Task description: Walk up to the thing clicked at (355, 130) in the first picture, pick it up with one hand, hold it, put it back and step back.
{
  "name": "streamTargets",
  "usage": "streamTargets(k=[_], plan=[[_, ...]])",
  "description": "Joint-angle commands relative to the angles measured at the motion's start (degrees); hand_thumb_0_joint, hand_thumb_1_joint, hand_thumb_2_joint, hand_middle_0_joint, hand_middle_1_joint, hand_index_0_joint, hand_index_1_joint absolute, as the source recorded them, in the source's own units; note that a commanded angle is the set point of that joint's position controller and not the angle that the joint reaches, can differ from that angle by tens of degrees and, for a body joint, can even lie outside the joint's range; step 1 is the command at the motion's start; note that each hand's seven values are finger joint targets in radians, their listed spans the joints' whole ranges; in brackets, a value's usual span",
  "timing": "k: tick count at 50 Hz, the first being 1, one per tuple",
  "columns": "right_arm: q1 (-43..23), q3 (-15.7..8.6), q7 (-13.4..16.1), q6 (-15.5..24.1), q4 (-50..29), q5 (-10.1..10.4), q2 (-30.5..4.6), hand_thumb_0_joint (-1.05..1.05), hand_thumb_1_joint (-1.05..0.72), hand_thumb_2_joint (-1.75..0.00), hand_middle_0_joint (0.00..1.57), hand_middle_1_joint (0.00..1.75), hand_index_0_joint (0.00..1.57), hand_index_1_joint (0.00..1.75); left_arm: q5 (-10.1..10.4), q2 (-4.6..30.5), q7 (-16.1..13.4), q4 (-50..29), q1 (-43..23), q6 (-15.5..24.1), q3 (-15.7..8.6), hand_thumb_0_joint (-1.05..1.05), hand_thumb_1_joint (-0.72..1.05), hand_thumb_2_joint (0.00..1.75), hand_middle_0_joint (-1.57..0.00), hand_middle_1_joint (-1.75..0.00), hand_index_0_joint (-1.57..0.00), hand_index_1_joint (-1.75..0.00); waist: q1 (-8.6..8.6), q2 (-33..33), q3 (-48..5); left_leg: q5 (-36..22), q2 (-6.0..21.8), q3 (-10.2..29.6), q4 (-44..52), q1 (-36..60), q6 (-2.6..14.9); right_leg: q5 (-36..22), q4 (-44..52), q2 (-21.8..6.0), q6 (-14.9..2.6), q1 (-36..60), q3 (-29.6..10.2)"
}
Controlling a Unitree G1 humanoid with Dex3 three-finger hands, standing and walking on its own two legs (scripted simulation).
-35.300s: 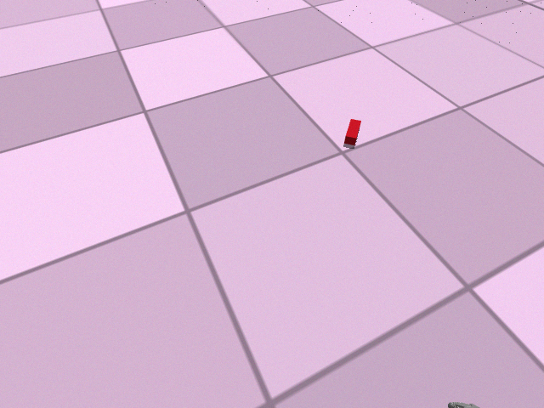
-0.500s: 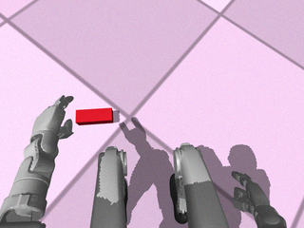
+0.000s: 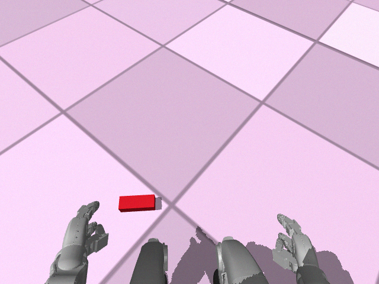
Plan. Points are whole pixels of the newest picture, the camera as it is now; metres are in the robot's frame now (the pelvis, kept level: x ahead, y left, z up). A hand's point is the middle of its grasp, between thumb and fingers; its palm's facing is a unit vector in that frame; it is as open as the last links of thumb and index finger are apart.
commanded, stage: home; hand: left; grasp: from above
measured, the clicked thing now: (137, 203) +0.47 +0.22 -0.62
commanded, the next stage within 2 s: none
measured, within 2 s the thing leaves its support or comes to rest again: neither
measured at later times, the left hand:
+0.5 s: hand (94, 249) +0.19 +0.18 +0.02, palm faces +0.09 -0.98 -0.19, open 7.4 cm
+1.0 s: hand (93, 249) +0.19 +0.18 +0.02, palm faces +0.07 -0.98 -0.20, open 7.4 cm
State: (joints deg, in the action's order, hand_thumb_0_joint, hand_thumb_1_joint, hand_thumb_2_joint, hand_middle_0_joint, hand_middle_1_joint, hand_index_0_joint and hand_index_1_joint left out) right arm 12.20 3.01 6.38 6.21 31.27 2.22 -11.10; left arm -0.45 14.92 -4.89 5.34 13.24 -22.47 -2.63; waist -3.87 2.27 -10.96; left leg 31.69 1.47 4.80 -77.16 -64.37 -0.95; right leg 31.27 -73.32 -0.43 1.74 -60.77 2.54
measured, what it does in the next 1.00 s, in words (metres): rises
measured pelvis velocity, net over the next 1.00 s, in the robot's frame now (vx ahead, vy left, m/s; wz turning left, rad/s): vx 0.03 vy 0.00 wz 0.02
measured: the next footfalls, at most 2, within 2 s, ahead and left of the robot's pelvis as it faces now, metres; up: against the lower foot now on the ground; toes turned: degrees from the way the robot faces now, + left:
none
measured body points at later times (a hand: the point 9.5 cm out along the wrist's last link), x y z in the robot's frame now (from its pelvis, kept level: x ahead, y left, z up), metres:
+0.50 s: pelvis +0.04 -0.01 +0.07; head +0.05 +0.00 +0.52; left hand +0.18 +0.23 +0.04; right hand +0.21 -0.25 +0.01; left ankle +0.05 +0.12 -0.61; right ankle +0.04 -0.14 -0.61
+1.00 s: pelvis +0.03 +0.00 +0.07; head +0.05 +0.00 +0.52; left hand +0.18 +0.23 +0.04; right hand +0.19 -0.24 +0.00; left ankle +0.05 +0.12 -0.61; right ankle +0.04 -0.14 -0.61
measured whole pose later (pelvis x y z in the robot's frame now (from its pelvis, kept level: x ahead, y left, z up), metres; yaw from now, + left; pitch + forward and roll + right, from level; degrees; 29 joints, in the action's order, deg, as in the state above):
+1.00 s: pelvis +0.03 +0.00 +0.07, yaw +1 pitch +9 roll -3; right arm 17.3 1.8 10.6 14.0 31.5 0.3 -12.1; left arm 3.1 12.6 -0.9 -7.2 28.6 -26.5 -2.0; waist -2.1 2.8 -9.1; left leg 27.5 1.7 3.8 -58.1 -39.9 -0.8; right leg 26.8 -54.0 -0.5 1.6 -36.4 2.3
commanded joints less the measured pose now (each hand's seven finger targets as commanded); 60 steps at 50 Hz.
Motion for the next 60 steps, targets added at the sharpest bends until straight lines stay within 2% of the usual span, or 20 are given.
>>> streamTargets(k=[1, 7, 9, 13, 17, 20, 22, 25, 29, 34, 37, 42, 47, 50, 54, 55, 56, 57, 59, 60], plan=[[0.34, -3.08, 2.73, 4.55, -8.48, -0.11, -7.9, 0.0, -0.9, -0.9, 0.2, 0.3, 0.2, 0.3, 3.04, 4.54, -0.53, -14.89, 2.0, 0.14, -3.7, 0.0, 0.9, 0.9, -0.2, -0.3, -0.2, -0.3, -0.1, 3.24, -10.74, -7.4, -0.72, 0.88, 20.33, 20.13, 1.14, -9.07, 17.53, 1.43, -2.22, 14.77, -0.05], [2.29, -3.38, 4.48, 6.65, -10.22, -0.49, -7.15, 0.0, -0.9, -0.9, 0.2, 0.3, 0.2, 0.3, 4.9, 3.15, 0.49, -21.99, 12.12, -1.9, -3.92, 0.0, 0.9, 0.9, -0.2, -0.3, -0.2, -0.3, 0.89, 2.23, -8.77, -15.96, -1.42, -1.75, 24.37, 26.44, 1.17, -15.52, 24.1, 2.08, -2.09, 23.31, 0.71], [2.59, -3.52, 4.86, 7.22, -10.31, -0.78, -7.11, 0.0, -0.9, -0.9, 0.2, 0.3, 0.2, 0.3, 4.54, 2.9, 0.96, -22.93, 13.4, -2.1, -3.32, 0.0, 0.9, 0.9, -0.2, -0.3, -0.2, -0.3, 0.48, 1.59, -7.08, -17.69, -1.57, -2.13, 25.16, 27.63, 1.3, -17.2, 25.47, 2.16, -1.89, 24.14, 0.93], [2.49, -4.02, 5.07, 8.16, -10.37, -1.21, -7.47, 0.0, -0.9, -0.9, 0.2, 0.3, 0.2, 0.3, 3.87, 2.6, 2.07, -23.84, 15.66, -2.04, -2.65, 0.0, 0.9, 0.9, -0.2, -0.3, -0.2, -0.3, 0.55, 0.31, -4.5, -17.88, -1.39, -1.98, 27.6, 29.58, 1.47, -16.7, 27.22, 2.31, -1.93, 25.06, 1.33], [1.85, -4.35, 5.08, 9.31, -10.65, -1.54, -7.89, 0.0, -0.9, -0.9, 0.2, 0.3, 0.2, 0.3, 3.73, 2.79, 3.09, -23.84, 15.32, -1.87, -2.82, 0.0, 0.9, 0.9, -0.2, -0.3, -0.2, -0.3, 0.75, -0.08, -1.5, -15.82, -1.66, -2.55, 28.46, 29.45, 1.68, -14.79, 28.56, 2.05, -1.55, 25.18, 1.48], [1.39, -4.34, 5.04, 10.13, -10.01, -1.84, -8.18, 0.0, -0.9, -0.9, 0.2, 0.3, 0.2, 0.3, 3.53, 2.85, 3.73, -22.22, 13.16, -1.48, -2.52, 0.0, 0.9, 0.9, -0.2, -0.3, -0.2, -0.3, 0.24, -1.54, -0.12, -13.93, -1.86, -2.84, 28.6, 29.29, 1.89, -13.2, 29.15, 1.75, -1.25, 24.69, 1.36], [1.11, -4.48, 5.0, 10.57, -10.2, -1.94, -8.24, 0.0, -0.9, -0.9, 0.2, 0.3, 0.2, 0.3, 3.16, 3.42, 3.86, -22.74, 13.13, -1.19, -3.28, 0.0, 0.9, 0.9, -0.2, -0.3, -0.2, -0.3, 0.59, -0.53, -1.03, -14.74, -1.79, -2.95, 28.5, 30.03, 1.74, -13.95, 28.78, 1.57, -1.32, 25.09, 1.29], [0.69, -4.47, 4.78, 10.93, -10.12, -1.98, -8.5, 0.0, -0.9, -0.9, 0.2, 0.3, 0.2, 0.3, 2.89, 3.83, 4.0, -23.83, 13.21, -1.07, -2.99, 0.0, 0.9, 0.9, -0.2, -0.3, -0.2, -0.3, 1.3, 0.7, -1.49, -15.41, -1.91, -2.87, 28.67, 30.52, 1.59, -14.55, 28.59, 1.56, -1.36, 25.73, 1.44], [0.49, -4.4, 4.7, 11.1, -9.79, -2.13, -8.39, 0.0, -0.9, -0.9, 0.2, 0.3, 0.2, 0.3, 2.77, 3.56, 3.68, -24.01, 13.77, -1.03, -2.63, 0.0, 0.9, 0.9, -0.2, -0.3, -0.2, -0.3, 0.94, 0.4, -3.29, -17.45, -2.1, -2.95, 27.71, 31.34, 1.65, -17.17, 28.48, 1.44, -1.18, 26.62, 1.08], [0.25, -4.22, 4.7, 11.01, -9.53, -2.12, -8.47, 0.0, -0.9, -0.9, 0.2, 0.3, 0.2, 0.3, 2.82, 3.62, 3.58, -22.99, 14.04, -1.14, -2.68, 0.0, 0.9, 0.9, -0.2, -0.3, -0.2, -0.3, 1.54, 0.36, -1.71, -14.88, -1.79, -2.43, 28.93, 30.41, 1.56, -14.36, 28.44, 1.71, -1.44, 26.19, 1.49], [0.1, -4.27, 4.78, 11.07, -9.82, -1.97, -8.46, 0.0, -0.9, -0.9, 0.2, 0.3, 0.2, 0.3, 2.81, 3.86, 3.39, -24.3, 13.83, -1.06, -2.93, 0.0, 0.9, 0.9, -0.2, -0.3, -0.2, -0.3, 1.8, 1.29, -3.02, -15.65, -1.67, -2.36, 29.04, 30.95, 1.48, -14.74, 28.1, 1.74, -1.65, 26.32, 1.49], [0.32, -4.24, 4.83, 11.26, -9.36, -2.06, -8.49, 0.0, -0.9, -0.9, 0.2, 0.3, 0.2, 0.3, 2.94, 3.25, 3.51, -23.88, 13.9, -1.15, -2.18, 0.0, 0.9, 0.9, -0.2, -0.3, -0.2, -0.3, 1.53, 1.56, -2.47, -15.97, -1.22, -1.89, 29.58, 31.19, 1.18, -14.52, 27.44, 2.06, -1.85, 25.88, 1.89], [0.48, -4.22, 4.97, 11.45, -9.48, -2.02, -8.43, 0.0, -0.9, -0.9, 0.2, 0.3, 0.2, 0.3, 3.28, 3.38, 3.49, -23.75, 14.05, -1.23, -2.55, 0.0, 0.9, 0.9, -0.2, -0.3, -0.2, -0.3, 1.67, 0.11, -2.85, -15.66, -1.51, -2.17, 28.92, 30.48, 1.48, -14.67, 28.08, 1.87, -1.6, 26.49, 1.58], [0.35, -4.23, 5.02, 11.57, -9.49, -2.0, -8.44, 0.0, -0.9, -0.9, 0.2, 0.3, 0.2, 0.3, 3.28, 3.53, 3.56, -23.63, 13.34, -1.38, -2.67, 0.0, 0.9, 0.9, -0.2, -0.3, -0.2, -0.3, 1.72, 0.0, -1.75, -13.29, -1.52, -2.28, 29.21, 29.8, 1.54, -12.64, 28.56, 1.76, -1.49, 25.85, 1.55], [0.21, -4.33, 5.02, 11.55, -9.44, -1.94, -8.6, 0.0, -0.9, -0.9, 0.2, 0.3, 0.2, 0.3, 2.95, 3.59, 3.6, -23.69, 14.15, -1.41, -2.73, 0.0, 0.9, 0.9, -0.2, -0.3, -0.2, -0.3, 1.82, 0.85, -1.91, -12.95, -1.05, -1.85, 30.12, 30.34, 1.26, -11.87, 27.78, 2.11, -1.73, 25.35, 1.83], [0.18, -4.25, 5.03, 11.56, -9.51, -1.93, -8.47, 0.0, -0.9, -0.9, 0.2, 0.3, 0.2, 0.3, 2.93, 3.72, 3.59, -23.66, 13.79, -1.59, -2.75, 0.0, 0.9, 0.9, -0.2, -0.3, -0.2, -0.3, 2.27, 1.22, -1.1, -12.49, -1.25, -2.2, 29.9, 29.72, 1.29, -11.5, 28.18, 1.96, -1.69, 25.07, 1.76], [0.04, -4.24, 5.04, 11.64, -9.6, -1.93, -8.56, 0.0, -0.9, -0.9, 0.2, 0.3, 0.2, 0.3, 2.86, 3.57, 3.56, -23.92, 13.04, -1.52, -2.54, 0.0, 0.9, 0.9, -0.2, -0.3, -0.2, -0.3, 1.61, 0.55, -0.87, -11.21, -1.22, -2.24, 30.0, 29.67, 1.39, -10.5, 28.38, 1.99, -1.63, 24.62, 1.6], [0.01, -4.19, 5.08, 11.77, -9.52, -1.96, -8.26, 0.0, -0.9, -0.9, 0.2, 0.3, 0.2, 0.3, 2.88, 3.67, 3.53, -24.73, 12.87, -1.47, -2.66, 0.0, 0.9, 0.9, -0.2, -0.3, -0.2, -0.3, 2.09, 1.02, -0.95, -11.43, -1.34, -2.23, 29.85, 29.44, 1.38, -10.69, 28.49, 1.84, -1.63, 25.11, 1.61], [0.27, -4.19, 5.06, 11.79, -9.18, -1.92, -8.39, 0.0, -0.9, -0.9, 0.2, 0.3, 0.2, 0.3, 3.17, 3.56, 3.64, -23.78, 13.76, -1.51, -2.65, 0.0, 0.9, 0.9, -0.2, -0.3, -0.2, -0.3, 1.86, 0.55, -2.05, -11.96, -1.27, -2.03, 29.86, 29.88, 1.42, -11.35, 28.25, 1.96, -1.59, 25.53, 1.57], [0.11, -4.2, 5.07, 11.78, -9.61, -1.86, -8.46, 0.0, -0.9, -0.9, 0.2, 0.3, 0.2, 0.3, 2.99, 3.61, 3.6, -23.89, 13.75, -1.63, -2.53, 0.0, 0.9, 0.9, -0.2, -0.3, -0.2, -0.3, 1.79, 0.98, -0.64, -11.2, -1.27, -2.29, 29.86, 29.32, 1.42, -10.65, 28.34, 1.9, -1.63, 24.76, 1.56]])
